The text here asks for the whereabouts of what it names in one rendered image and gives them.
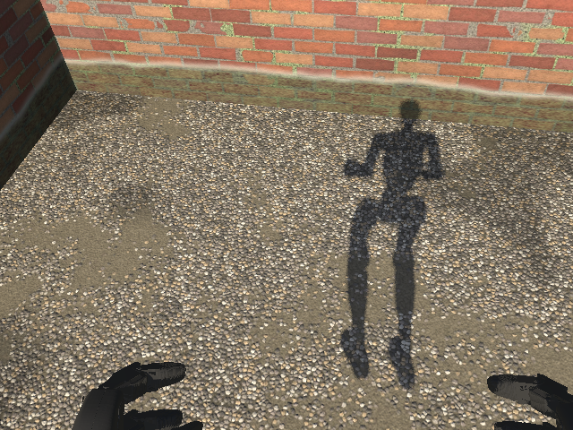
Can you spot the robot right hand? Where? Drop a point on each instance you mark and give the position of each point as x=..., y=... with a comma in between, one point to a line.
x=542, y=393

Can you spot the robot left hand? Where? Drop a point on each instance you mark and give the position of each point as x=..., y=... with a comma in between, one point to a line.
x=103, y=408

